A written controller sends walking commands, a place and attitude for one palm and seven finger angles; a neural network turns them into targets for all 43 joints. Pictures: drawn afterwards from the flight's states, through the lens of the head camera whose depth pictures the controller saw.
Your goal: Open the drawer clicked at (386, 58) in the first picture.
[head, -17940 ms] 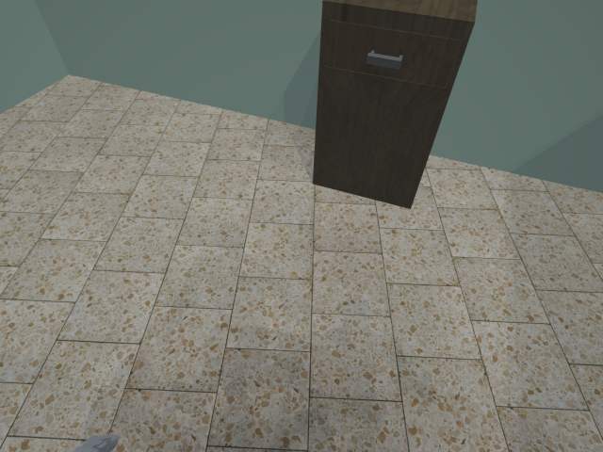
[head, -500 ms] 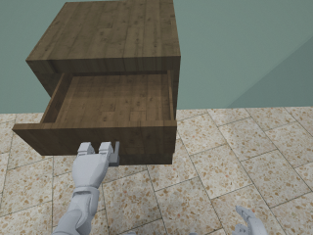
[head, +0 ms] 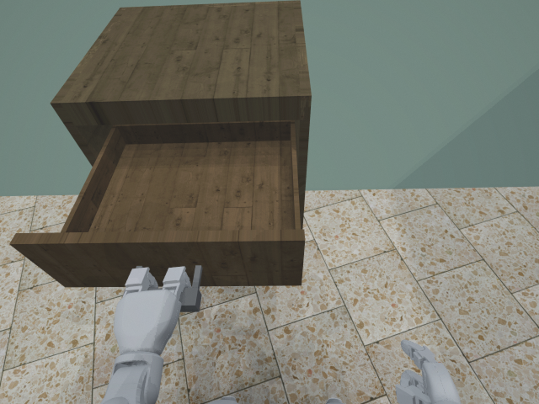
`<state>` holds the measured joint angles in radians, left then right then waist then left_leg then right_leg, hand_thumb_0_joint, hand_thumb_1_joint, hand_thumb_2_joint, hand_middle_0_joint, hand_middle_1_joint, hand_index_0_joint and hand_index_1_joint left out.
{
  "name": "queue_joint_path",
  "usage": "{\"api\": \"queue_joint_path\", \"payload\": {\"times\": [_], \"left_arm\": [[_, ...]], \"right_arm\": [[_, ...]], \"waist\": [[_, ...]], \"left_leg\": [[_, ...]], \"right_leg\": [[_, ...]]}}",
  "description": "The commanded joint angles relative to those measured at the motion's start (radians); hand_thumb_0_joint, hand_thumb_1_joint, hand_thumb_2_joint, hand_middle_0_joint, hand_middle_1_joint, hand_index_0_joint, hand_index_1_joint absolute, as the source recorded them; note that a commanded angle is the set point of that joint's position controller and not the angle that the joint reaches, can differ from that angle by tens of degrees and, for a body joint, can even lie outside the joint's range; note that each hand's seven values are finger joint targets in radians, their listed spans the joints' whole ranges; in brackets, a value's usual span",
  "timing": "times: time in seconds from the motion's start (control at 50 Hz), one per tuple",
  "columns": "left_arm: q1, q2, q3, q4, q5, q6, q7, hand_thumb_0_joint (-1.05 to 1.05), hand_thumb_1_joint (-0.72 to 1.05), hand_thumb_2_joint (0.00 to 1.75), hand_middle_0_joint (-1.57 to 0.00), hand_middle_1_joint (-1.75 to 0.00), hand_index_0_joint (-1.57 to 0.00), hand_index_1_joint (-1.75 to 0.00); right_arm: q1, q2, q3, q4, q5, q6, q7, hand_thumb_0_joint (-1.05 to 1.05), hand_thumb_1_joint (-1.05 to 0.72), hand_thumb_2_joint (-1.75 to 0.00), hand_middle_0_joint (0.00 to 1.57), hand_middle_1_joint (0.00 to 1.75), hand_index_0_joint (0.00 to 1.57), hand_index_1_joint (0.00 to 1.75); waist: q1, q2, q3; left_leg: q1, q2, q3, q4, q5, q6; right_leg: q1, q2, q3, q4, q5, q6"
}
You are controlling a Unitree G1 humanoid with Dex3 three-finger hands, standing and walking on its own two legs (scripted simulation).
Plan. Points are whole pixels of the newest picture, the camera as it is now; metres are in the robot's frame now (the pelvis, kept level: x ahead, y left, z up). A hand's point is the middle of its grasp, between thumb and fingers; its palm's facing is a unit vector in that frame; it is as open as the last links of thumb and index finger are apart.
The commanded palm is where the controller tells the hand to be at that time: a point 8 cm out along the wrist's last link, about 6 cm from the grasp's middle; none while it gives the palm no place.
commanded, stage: pull the drawer open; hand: left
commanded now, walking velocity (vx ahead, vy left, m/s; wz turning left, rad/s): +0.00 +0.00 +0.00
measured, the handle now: (165, 285) +0.30 +0.20 -0.02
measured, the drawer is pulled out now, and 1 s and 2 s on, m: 0.28 0.30 0.29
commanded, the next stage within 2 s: open the thumb to release the handle in 0.46 s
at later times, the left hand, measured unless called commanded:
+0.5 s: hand (160, 339) +0.22 +0.19 -0.04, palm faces -0.02 -0.11 -0.99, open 6.1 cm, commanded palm +0.18 +0.19 +0.01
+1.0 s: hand (159, 336) +0.23 +0.19 -0.04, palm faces +0.00 -0.10 -1.00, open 11.0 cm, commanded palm +0.20 +0.20 +0.01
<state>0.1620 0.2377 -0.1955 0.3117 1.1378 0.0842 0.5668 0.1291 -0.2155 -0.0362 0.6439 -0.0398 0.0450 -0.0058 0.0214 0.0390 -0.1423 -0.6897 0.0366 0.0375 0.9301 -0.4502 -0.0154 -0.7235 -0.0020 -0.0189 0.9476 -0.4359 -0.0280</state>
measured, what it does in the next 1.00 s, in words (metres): stands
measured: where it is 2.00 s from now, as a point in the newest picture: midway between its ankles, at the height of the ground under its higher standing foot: outside the picture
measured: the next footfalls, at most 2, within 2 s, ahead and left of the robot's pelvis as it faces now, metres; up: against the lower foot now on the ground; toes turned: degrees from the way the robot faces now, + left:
none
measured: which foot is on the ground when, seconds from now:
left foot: down 0.00-1.00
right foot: down 0.00-1.00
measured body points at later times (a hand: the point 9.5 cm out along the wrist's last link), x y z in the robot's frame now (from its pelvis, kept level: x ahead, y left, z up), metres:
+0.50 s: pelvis +0.01 +0.00 -0.01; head +0.06 -0.03 +0.44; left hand +0.22 +0.19 +0.01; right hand +0.21 -0.23 -0.11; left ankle +0.00 +0.13 -0.68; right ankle +0.02 -0.10 -0.68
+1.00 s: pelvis +0.01 +0.00 +0.00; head +0.05 -0.03 +0.44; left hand +0.22 +0.19 +0.02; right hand +0.21 -0.22 -0.11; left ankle +0.00 +0.13 -0.68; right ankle +0.02 -0.10 -0.68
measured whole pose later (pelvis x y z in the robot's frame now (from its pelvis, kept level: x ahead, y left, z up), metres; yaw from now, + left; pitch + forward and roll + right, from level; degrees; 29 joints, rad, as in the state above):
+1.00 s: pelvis +0.01 +0.00 +0.00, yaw +0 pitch +12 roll +1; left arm 0.28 0.23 -0.19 0.19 1.13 0.09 0.56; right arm 0.10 -0.21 -0.02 0.62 -0.05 0.05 -0.01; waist 0.04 0.03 -0.15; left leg -0.69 0.04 0.03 0.95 -0.47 -0.02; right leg -0.73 0.00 -0.02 0.97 -0.46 -0.03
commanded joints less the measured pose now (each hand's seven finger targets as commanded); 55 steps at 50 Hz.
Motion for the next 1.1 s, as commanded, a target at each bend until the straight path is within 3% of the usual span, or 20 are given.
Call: {"api": "queue_joint_path", "payload": {"times": [0.0,0.06,0.1,0.14,0.2,0.34,0.46,0.5,0.52,0.54,0.56,0.58,0.66,0.7,0.74,0.8,0.84,0.88,0.94,1.08], "left_arm": [[-0.012,0.088,0.081,-0.229,-0.021,0.009,0.047,0.00,0.90,0.90,-0.40,-1.35,-0.40,-1.35],[0.058,0.104,0.100,-0.254,-0.022,0.011,0.050,0.00,0.90,0.90,-0.40,-1.35,-0.40,-1.35],[0.055,0.103,0.098,-0.257,-0.017,0.009,0.052,0.00,0.90,0.90,-0.40,-1.35,-0.40,-1.35],[0.088,0.115,0.114,-0.285,-0.016,0.007,0.057,0.00,0.90,0.90,-0.40,-1.35,-0.40,-1.35],[0.135,0.087,0.081,-0.311,-0.013,0.005,0.060,0.00,0.90,0.90,-0.40,-1.35,-0.40,-1.35],[0.301,0.095,0.091,-0.364,-0.029,0.002,0.045,0.00,0.90,0.90,-0.40,-1.35,-0.40,-1.35],[0.320,0.096,0.094,-0.368,-0.011,-0.009,0.056,0.00,0.90,0.90,-0.40,-1.35,-0.40,-1.35],[0.335,0.102,0.104,-0.381,-0.008,-0.014,0.061,0.00,0.90,0.90,-0.40,-1.35,-0.40,-1.35],[0.347,0.100,0.103,-0.387,-0.009,-0.013,0.062,0.00,0.90,0.90,-0.40,-1.35,-0.40,-1.35],[0.038,0.121,0.091,-0.374,0.017,-0.003,0.070,0.00,0.90,0.90,-0.40,-1.35,-0.40,-1.35],[0.028,0.141,0.135,-0.373,0.027,-0.008,0.083,0.00,0.83,0.87,-0.40,-1.34,-0.40,-1.34],[0.117,0.132,0.141,-0.302,0.026,0.004,0.088,0.00,0.76,0.84,-0.39,-1.34,-0.39,-1.34],[0.060,0.104,0.092,-0.313,0.001,0.042,0.078,0.00,0.48,0.72,-0.37,-1.30,-0.37,-1.30],[0.093,0.096,0.078,-0.303,-0.010,0.054,0.063,0.00,0.34,0.66,-0.36,-1.29,-0.36,-1.29],[0.103,0.120,0.102,-0.285,-0.014,0.057,0.049,0.00,0.20,0.60,-0.35,-1.27,-0.35,-1.27],[0.091,0.119,0.093,-0.259,-0.002,0.045,0.037,0.00,-0.01,0.51,-0.33,-1.25,-0.33,-1.25],[0.059,0.117,0.092,-0.276,-0.001,0.035,0.032,0.00,-0.15,0.45,-0.32,-1.24,-0.32,-1.24],[0.108,0.092,0.068,-0.284,-0.006,0.023,0.031,0.00,-0.29,0.39,-0.32,-1.22,-0.32,-1.22],[0.090,0.113,0.092,-0.278,-0.008,0.013,0.033,0.00,-0.50,0.30,-0.30,-1.20,-0.30,-1.20],[0.025,0.105,0.085,-0.275,0.005,0.012,0.053,0.00,-0.50,0.30,-0.30,-1.20,-0.30,-1.20]], "right_arm": [[-0.103,-0.100,-0.031,-0.157,0.001,-0.051,-0.008,0.00,-0.90,-0.90,0.20,0.30,0.20,0.30],[-0.112,-0.100,-0.027,-0.168,0.000,-0.049,-0.006,0.00,-0.90,-0.90,0.20,0.30,0.20,0.30],[-0.117,-0.099,-0.027,-0.167,-0.002,-0.048,-0.006,0.00,-0.90,-0.90,0.20,0.30,0.20,0.30],[-0.121,-0.100,-0.029,-0.172,-0.004,-0.047,-0.006,0.00,-0.90,-0.90,0.20,0.30,0.20,0.30],[-0.123,-0.096,-0.028,-0.180,-0.007,-0.047,0.002,0.00,-0.90,-0.90,0.20,0.30,0.20,0.30],[-0.132,-0.095,-0.021,-0.212,-0.003,-0.043,0.017,0.00,-0.90,-0.90,0.20,0.30,0.20,0.30],[-0.130,-0.093,-0.017,-0.214,-0.012,-0.043,0.026,0.00,-0.90,-0.90,0.20,0.30,0.20,0.30],[-0.125,-0.093,-0.019,-0.215,-0.013,-0.045,0.029,0.00,-0.90,-0.90,0.20,0.30,0.20,0.30],[-0.121,-0.091,-0.021,-0.214,-0.012,-0.044,0.031,0.00,-0.90,-0.90,0.20,0.30,0.20,0.30],[-0.126,-0.107,-0.020,-0.172,-0.021,-0.035,0.017,0.00,-0.90,-0.90,0.20,0.30,0.20,0.30],[-0.117,-0.101,-0.030,-0.170,-0.027,-0.043,0.009,0.00,-0.90,-0.90,0.20,0.30,0.20,0.30],[-0.116,-0.094,-0.030,-0.169,-0.022,-0.048,0.004,0.00,-0.90,-0.90,0.20,0.30,0.20,0.30],[-0.123,-0.099,-0.028,-0.165,-0.012,-0.042,-0.007,0.00,-0.90,-0.90,0.20,0.30,0.20,0.30],[-0.128,-0.097,-0.024,-0.167,-0.006,-0.040,-0.011,0.00,-0.90,-0.90,0.20,0.30,0.20,0.30],[-0.133,-0.099,-0.020,-0.167,0.000,-0.036,-0.017,0.00,-0.90,-0.90,0.20,0.30,0.20,0.30],[-0.138,-0.093,-0.013,-0.165,0.000,-0.038,-0.023,0.00,-0.90,-0.90,0.20,0.30,0.20,0.30],[-0.134,-0.095,-0.017,-0.165,0.000,-0.037,-0.023,0.00,-0.90,-0.90,0.20,0.30,0.20,0.30],[-0.128,-0.089,-0.018,-0.173,0.000,-0.040,-0.014,0.00,-0.90,-0.90,0.20,0.30,0.20,0.30],[-0.129,-0.094,-0.017,-0.172,-0.004,-0.037,-0.015,0.00,-0.90,-0.90,0.20,0.30,0.20,0.30],[-0.129,-0.094,-0.025,-0.166,-0.007,-0.041,-0.014,0.00,-0.90,-0.90,0.20,0.30,0.20,0.30]], "waist": [[0.025,-0.072,-0.212],[0.036,-0.057,-0.211],[0.028,-0.075,-0.186],[0.036,-0.066,-0.210],[0.032,-0.068,-0.208],[0.058,-0.062,-0.218],[0.047,-0.065,-0.199],[0.052,-0.053,-0.230],[0.050,-0.058,-0.235],[-0.022,-0.058,-0.214],[0.007,-0.049,-0.238],[0.021,-0.059,-0.236],[0.015,-0.068,-0.263],[0.020,-0.087,-0.259],[0.030,-0.095,-0.250],[0.032,-0.097,-0.192],[0.030,-0.076,-0.205],[0.036,-0.058,-0.207],[0.028,-0.084,-0.192],[0.026,-0.055,-0.201]], "left_leg": [[0.113,-0.073,0.003,-0.101,0.207,0.034],[0.106,-0.074,0.005,-0.098,0.206,0.032],[0.097,-0.073,0.002,-0.092,0.189,0.034],[0.105,-0.072,-0.001,-0.088,0.204,0.032],[0.111,-0.070,0.000,-0.077,0.211,0.032],[0.101,-0.071,-0.002,-0.073,0.253,0.029],[0.085,-0.070,-0.002,-0.048,0.272,0.028],[0.091,-0.069,-0.002,-0.040,0.297,0.028],[0.095,-0.068,-0.003,-0.037,0.310,0.027],[0.087,-0.063,-0.014,-0.013,0.284,0.030],[0.090,-0.064,-0.009,-0.012,0.266,0.030],[0.085,-0.068,-0.005,-0.018,0.255,0.029],[0.114,-0.071,-0.002,-0.038,0.263,0.032],[0.114,-0.074,0.001,-0.047,0.267,0.033],[0.106,-0.075,-0.001,-0.062,0.259,0.029],[0.088,-0.076,0.003,-0.073,0.213,0.031],[0.103,-0.074,-0.001,-0.079,0.213,0.031],[0.117,-0.073,0.001,-0.082,0.221,0.031],[0.092,-0.074,-0.003,-0.077,0.199,0.031],[0.099,-0.072,-0.002,-0.075,0.169,0.032]], "right_leg": [[0.150,0.029,0.012,-0.158,0.272,-0.016],[0.156,0.028,0.019,-0.152,0.278,-0.018],[0.136,0.028,0.018,-0.155,0.257,-0.016],[0.144,0.032,0.020,-0.146,0.271,-0.020],[0.125,0.032,0.014,-0.134,0.277,-0.019],[0.164,0.034,0.025,-0.113,0.353,-0.025],[0.139,0.034,0.038,-0.092,0.403,-0.022],[0.145,0.035,0.041,-0.078,0.439,-0.023],[0.150,0.034,0.042,-0.075,0.458,-0.022],[0.078,0.025,0.042,-0.075,0.440,-0.016],[0.083,0.028,0.044,-0.074,0.407,-0.015],[0.102,0.032,0.032,-0.077,0.394,-0.016],[0.129,0.029,0.026,-0.097,0.394,-0.012],[0.156,0.027,0.025,-0.111,0.414,-0.009],[0.175,0.027,0.026,-0.118,0.408,-0.011],[0.151,0.026,0.029,-0.139,0.335,-0.008],[0.152,0.027,0.030,-0.144,0.317,-0.013],[0.149,0.027,0.025,-0.142,0.314,-0.015],[0.143,0.025,0.027,-0.145,0.297,-0.014],[0.111,0.025,0.027,-0.145,0.231,-0.015]]}}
